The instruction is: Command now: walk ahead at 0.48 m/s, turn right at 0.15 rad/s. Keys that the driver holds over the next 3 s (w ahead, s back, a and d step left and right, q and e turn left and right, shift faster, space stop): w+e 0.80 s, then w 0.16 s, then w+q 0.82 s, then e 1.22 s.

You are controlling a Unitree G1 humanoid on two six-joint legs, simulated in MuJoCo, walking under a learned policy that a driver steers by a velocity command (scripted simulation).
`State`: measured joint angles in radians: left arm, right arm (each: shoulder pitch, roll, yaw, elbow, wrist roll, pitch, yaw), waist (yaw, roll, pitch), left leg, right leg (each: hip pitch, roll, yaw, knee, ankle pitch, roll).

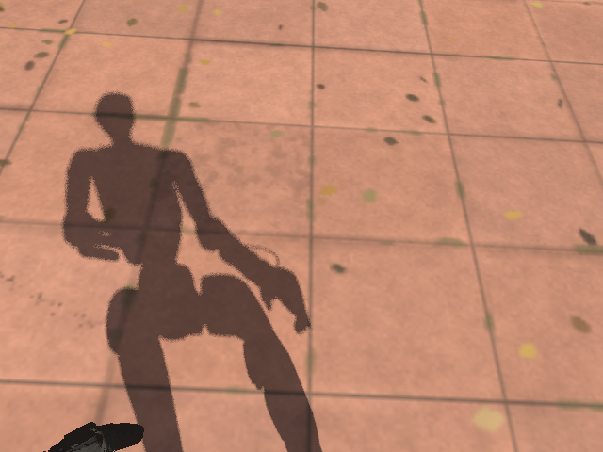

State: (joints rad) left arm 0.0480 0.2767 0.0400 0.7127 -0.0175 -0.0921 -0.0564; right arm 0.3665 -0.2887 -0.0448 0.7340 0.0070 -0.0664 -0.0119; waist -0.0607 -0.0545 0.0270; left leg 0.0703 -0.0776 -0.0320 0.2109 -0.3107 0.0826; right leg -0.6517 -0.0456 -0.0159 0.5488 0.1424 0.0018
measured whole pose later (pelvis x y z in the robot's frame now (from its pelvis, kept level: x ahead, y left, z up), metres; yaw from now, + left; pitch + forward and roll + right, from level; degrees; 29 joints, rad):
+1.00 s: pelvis +0.57 -0.08 +0.00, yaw -31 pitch +2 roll +2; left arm 0.06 0.27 0.03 0.62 -0.02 -0.04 -0.04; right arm 0.39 -0.30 -0.06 0.83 0.02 -0.08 0.01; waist -0.11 -0.04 0.04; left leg 0.04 0.01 0.15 0.25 -0.31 -0.01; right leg -0.62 -0.07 0.03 0.64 -0.07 -0.02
